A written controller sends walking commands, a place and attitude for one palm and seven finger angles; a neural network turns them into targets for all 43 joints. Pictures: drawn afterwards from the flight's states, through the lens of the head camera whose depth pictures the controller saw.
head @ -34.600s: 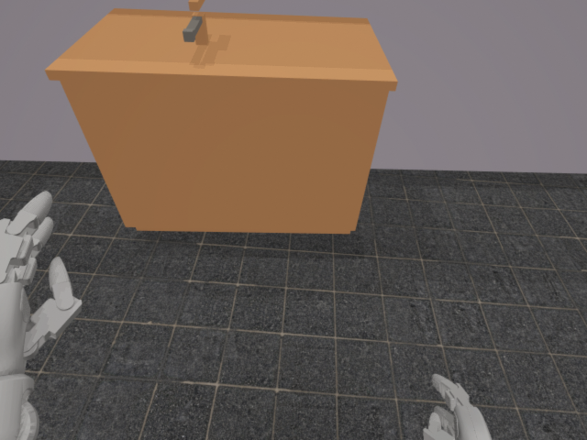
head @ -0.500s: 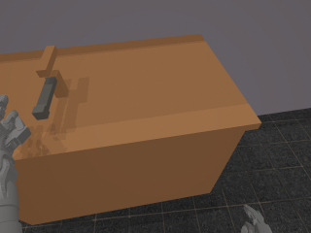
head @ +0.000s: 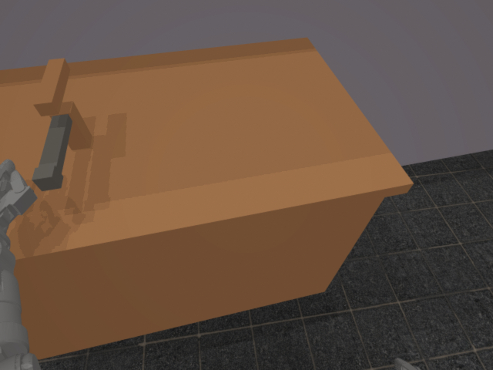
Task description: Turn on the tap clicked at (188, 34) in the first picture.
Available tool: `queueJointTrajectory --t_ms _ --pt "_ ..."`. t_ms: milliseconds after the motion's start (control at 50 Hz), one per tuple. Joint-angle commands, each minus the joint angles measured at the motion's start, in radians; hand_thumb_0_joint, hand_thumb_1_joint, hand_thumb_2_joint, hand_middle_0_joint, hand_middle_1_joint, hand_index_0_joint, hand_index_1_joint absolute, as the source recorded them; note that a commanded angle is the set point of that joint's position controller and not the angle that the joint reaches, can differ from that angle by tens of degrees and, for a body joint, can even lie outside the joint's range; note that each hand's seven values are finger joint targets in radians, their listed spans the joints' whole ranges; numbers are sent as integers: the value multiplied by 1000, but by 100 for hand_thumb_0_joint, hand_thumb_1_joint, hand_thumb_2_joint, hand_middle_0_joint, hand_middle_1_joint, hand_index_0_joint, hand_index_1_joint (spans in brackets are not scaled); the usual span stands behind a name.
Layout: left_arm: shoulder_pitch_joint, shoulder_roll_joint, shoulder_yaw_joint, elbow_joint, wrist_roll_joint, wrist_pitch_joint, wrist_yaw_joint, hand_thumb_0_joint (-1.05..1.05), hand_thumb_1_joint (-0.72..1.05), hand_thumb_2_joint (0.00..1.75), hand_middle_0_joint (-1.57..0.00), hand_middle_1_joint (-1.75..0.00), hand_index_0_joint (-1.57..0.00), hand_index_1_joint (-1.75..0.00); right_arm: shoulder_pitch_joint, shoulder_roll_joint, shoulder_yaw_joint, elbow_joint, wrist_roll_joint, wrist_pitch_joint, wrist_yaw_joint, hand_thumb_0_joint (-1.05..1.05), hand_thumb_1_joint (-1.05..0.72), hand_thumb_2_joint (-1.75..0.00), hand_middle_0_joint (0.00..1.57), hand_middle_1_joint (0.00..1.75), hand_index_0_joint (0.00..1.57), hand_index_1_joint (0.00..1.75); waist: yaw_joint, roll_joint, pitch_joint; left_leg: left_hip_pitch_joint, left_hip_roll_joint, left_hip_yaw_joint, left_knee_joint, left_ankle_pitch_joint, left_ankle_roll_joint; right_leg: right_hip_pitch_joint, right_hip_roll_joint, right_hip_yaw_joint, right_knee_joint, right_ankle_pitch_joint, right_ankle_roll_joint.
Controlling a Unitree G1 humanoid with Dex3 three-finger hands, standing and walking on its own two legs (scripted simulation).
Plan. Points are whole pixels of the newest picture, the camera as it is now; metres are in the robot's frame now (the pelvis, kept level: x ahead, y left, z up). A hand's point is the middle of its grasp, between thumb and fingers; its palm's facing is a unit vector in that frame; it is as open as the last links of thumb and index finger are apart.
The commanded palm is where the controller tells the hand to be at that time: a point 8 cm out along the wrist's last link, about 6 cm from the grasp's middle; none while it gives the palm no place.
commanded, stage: reach beside the lever's end, fingers flat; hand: left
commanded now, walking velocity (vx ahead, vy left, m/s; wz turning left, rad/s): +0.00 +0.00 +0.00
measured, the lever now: (48, 178) +0.37 +0.32 +0.11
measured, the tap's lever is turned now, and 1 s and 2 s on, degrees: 0 0 25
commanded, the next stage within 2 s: push the lever round in 0.34 s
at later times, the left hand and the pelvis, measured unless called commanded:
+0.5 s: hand (35, 197) +0.34 +0.33 +0.11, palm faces +0.46 -0.88 -0.09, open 7.8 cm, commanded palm +0.30 +0.37 +0.11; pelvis +0.01 +0.00 +0.00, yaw +1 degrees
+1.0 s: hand (42, 198) +0.34 +0.32 +0.11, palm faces +0.48 -0.87 -0.08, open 7.8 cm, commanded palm +0.30 +0.35 +0.11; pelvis +0.00 -0.02 +0.00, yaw +1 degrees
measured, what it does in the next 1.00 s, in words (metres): stands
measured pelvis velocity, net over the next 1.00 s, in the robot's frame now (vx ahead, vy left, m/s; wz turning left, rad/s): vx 0.00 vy -0.02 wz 0.01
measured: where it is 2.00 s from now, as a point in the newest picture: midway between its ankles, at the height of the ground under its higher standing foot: outside the picture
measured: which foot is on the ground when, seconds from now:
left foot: down 0.00-1.00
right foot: down 0.00-1.00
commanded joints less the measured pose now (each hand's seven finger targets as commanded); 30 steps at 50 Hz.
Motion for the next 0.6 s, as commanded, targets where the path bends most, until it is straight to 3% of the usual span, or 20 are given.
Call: queueJointTrajectory --t_ms 0,40,60,120,180,200,240,260,320,340,380,400,440,520,580 --pt "-122 357 126 -251 -20 -60 43 0 90 90 -15 -15 -15 -15 -8 -149 -54 -135 -5 -32 -3 0 -90 -90 20 30 20 30 63 55 -280 81 -11 -33 -103 391 8 228 18 7 -33 277 -11" --pt "-137 347 122 -283 -15 -54 55 0 90 90 -15 -15 -15 -15 -18 -143 -53 -138 -6 -29 -1 0 -90 -90 20 30 20 30 56 63 -240 74 -8 -33 -108 377 4 206 20 5 -37 260 -11" --pt "-147 312 89 -311 -13 -54 56 0 90 90 -15 -15 -15 -15 -24 -141 -52 -143 -5 -29 0 0 -90 -90 20 30 20 30 44 79 -226 85 -7 -31 -110 368 4 186 21 5 -39 243 -10" --pt "-184 284 56 -406 -8 -65 67 0 90 90 -15 -15 -15 -15 -32 -135 -52 -143 -9 -36 -3 0 -90 -90 20 30 20 30 34 126 -240 133 -2 -40 -110 395 -7 168 24 4 -40 225 -14" --pt "-219 260 32 -409 -10 -63 63 0 90 90 -15 -15 -15 -15 -34 -136 -50 -125 -10 -41 -15 0 -90 -90 20 30 20 30 12 99 -212 143 3 -44 -106 373 -6 141 25 3 -48 207 -14" --pt "-214 266 39 -389 -13 -57 59 0 90 90 -15 -15 -15 -15 -31 -137 -50 -119 -8 -42 -18 0 -90 -90 20 30 20 30 17 95 -213 139 1 -48 -110 359 -10 144 25 2 -47 199 -16" --pt "-246 228 -4 -380 -19 -42 47 0 90 90 -15 -15 -15 -15 -42 -137 -46 -117 -4 -45 -25 0 -90 -90 20 30 20 30 4 86 -202 135 -3 -50 -115 309 -11 130 22 0 -51 175 -16" --pt "-255 219 -15 -371 -19 -34 43 0 90 90 -15 -15 -15 -15 -42 -136 -46 -114 -2 -47 -29 0 -90 -90 20 30 20 30 4 73 -203 134 -4 -53 -118 302 -12 133 21 -2 -51 172 -17" --pt "-274 202 -45 -376 -10 -9 45 0 90 90 -15 -15 -15 -15 -47 -131 -44 -114 0 -50 -35 0 -90 -90 20 30 20 30 9 116 -221 157 -6 -54 -118 317 -18 132 16 0 -53 177 -18" --pt "-267 195 -47 -366 -11 -2 50 0 90 90 -15 -15 -15 -15 -47 -131 -42 -115 0 -52 -33 0 -90 -90 20 30 20 30 10 86 -216 154 -5 -58 -119 316 -19 134 16 -4 -54 179 -18" --pt "-235 249 7 -355 -2 2 67 0 90 90 -15 -15 -15 -15 -45 -135 -43 -114 -2 -47 -34 0 -90 -90 20 30 20 30 29 73 -235 143 -4 -55 -114 354 -18 165 15 -2 -49 210 -19" --pt "-252 228 -16 -361 0 2 73 0 90 90 -15 -15 -15 -15 -47 -131 -40 -119 -2 -45 -31 0 -90 -90 20 30 20 30 22 72 -244 145 -8 -50 -113 354 -17 168 14 -1 -47 221 -17" --pt "-239 245 10 -335 1 1 88 0 90 90 -15 -15 -15 -15 -48 -130 -41 -120 -4 -41 -27 0 -90 -90 20 30 20 30 31 41 -234 125 -7 -48 -112 360 -17 178 15 -3 -44 234 -16" --pt "-229 247 22 -372 7 -18 105 0 90 90 -15 -15 -15 -15 -53 -124 -44 -130 -7 -35 -18 0 -90 -90 20 30 20 30 39 73 -276 137 -11 -28 -102 391 -10 215 13 8 -41 282 -14" --pt "-182 243 23 -374 9 -20 104 0 90 90 -15 -15 -15 -15 -57 -123 -41 -137 -6 -28 -14 0 -90 -90 20 30 20 30 45 72 -266 122 -10 -20 -97 411 -1 233 13 12 -40 311 -13"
